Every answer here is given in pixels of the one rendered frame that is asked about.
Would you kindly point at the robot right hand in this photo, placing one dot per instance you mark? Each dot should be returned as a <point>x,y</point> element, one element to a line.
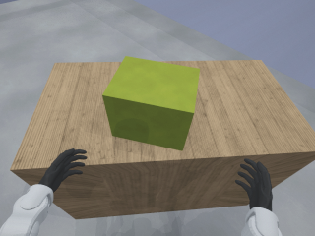
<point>260,193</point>

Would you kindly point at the carton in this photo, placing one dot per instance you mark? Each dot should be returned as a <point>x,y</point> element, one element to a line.
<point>152,102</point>

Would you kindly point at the left robot forearm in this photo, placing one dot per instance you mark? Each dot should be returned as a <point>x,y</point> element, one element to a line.
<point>29,211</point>

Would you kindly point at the right robot forearm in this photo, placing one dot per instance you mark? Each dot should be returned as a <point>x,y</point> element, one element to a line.
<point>261,222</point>

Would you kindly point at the robot left hand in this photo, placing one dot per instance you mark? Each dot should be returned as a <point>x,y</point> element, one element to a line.
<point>59,168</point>

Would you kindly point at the pedestal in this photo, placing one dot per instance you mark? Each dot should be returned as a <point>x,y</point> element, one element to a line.
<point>241,112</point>

